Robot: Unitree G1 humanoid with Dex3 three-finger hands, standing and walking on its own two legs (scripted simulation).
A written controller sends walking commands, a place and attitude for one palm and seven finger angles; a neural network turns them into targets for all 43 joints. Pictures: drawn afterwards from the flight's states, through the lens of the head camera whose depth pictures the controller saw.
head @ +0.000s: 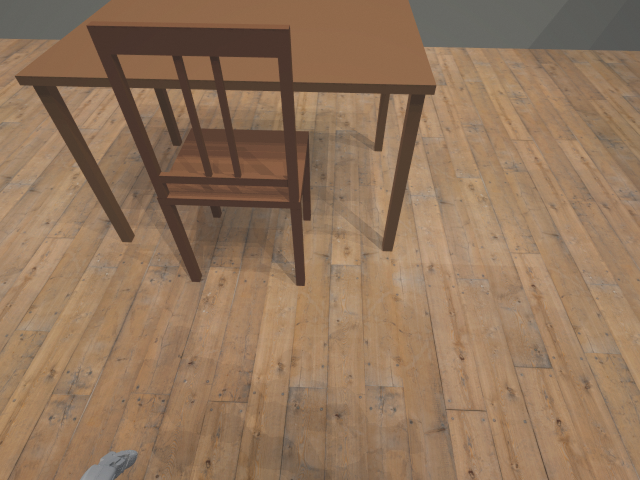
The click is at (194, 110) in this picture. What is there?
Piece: chair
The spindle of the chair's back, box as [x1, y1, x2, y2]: [172, 56, 212, 176]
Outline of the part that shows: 172,56 206,176 211,176 212,173 181,56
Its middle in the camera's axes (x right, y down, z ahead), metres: -0.33 -0.30 +1.00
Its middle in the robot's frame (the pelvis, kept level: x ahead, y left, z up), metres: +0.94 +0.37 -0.06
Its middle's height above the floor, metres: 0.70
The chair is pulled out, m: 0.00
